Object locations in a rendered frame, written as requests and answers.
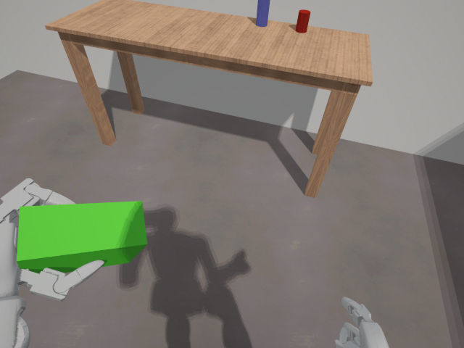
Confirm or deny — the sponge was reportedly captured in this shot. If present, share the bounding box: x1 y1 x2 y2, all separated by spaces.
17 201 147 274

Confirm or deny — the table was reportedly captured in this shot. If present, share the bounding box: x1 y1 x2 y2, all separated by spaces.
45 0 373 198

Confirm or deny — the robot left hand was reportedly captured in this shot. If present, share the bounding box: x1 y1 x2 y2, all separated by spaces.
0 178 104 302

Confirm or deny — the robot left forearm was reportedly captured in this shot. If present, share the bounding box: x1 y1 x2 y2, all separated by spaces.
0 296 31 348

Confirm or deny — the robot right hand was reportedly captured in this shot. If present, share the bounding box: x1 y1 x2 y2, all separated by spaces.
335 297 389 348

